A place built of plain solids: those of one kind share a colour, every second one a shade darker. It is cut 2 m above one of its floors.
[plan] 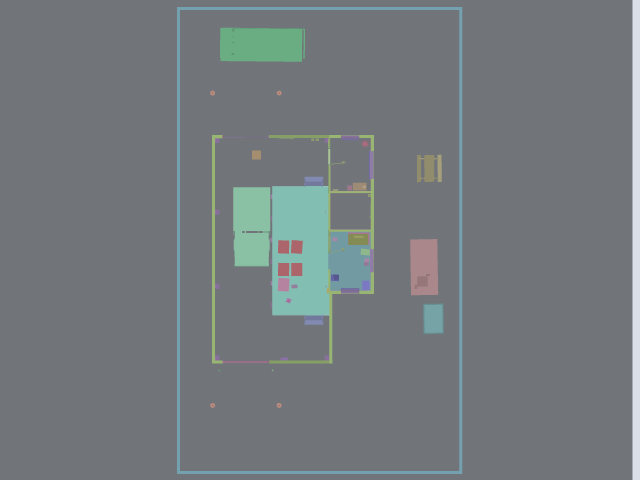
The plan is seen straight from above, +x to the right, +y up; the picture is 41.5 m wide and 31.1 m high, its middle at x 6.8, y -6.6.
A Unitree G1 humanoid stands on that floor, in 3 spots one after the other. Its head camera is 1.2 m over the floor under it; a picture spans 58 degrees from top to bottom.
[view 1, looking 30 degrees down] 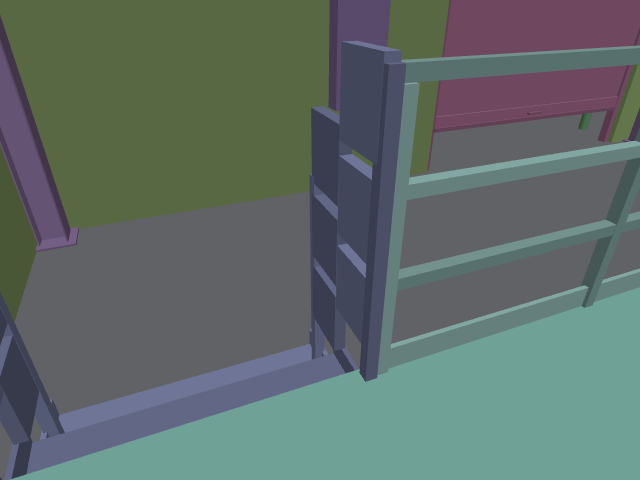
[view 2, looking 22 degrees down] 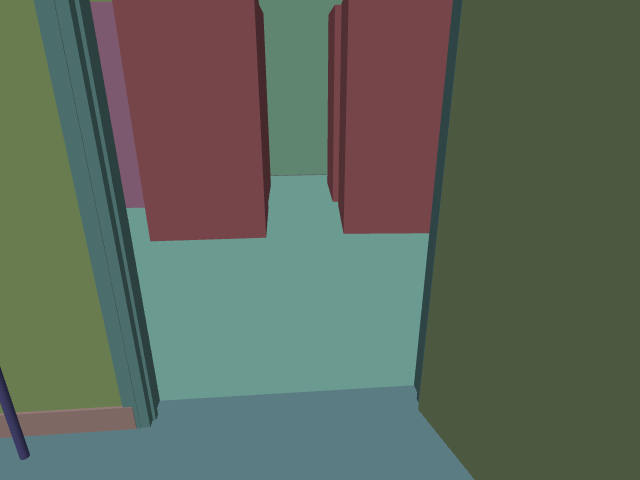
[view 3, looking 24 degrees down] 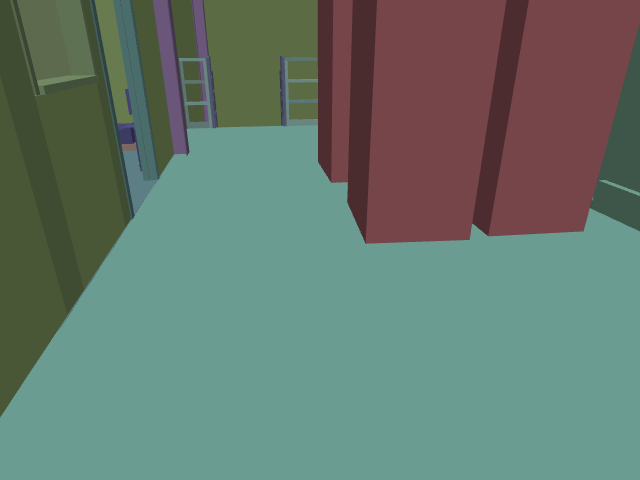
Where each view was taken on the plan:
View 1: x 6.40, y -10.50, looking -112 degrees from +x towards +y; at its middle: door_landing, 1.70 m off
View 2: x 8.70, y -7.95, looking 175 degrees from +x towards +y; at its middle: raised_floor_bank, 3.21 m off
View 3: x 6.40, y -4.10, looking -99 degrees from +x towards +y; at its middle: raised_floor_bank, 2.95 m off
